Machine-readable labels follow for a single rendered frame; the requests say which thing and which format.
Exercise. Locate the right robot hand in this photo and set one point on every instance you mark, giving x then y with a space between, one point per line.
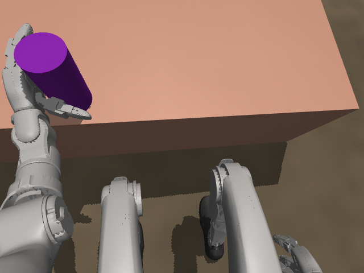
301 262

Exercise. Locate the left robot arm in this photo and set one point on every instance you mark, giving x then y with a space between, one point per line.
34 219

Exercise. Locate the can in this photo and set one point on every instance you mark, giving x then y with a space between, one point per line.
46 60

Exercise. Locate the right robot foot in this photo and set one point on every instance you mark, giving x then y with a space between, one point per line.
212 252

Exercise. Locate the left robot hand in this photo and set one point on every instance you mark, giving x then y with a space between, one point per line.
23 93

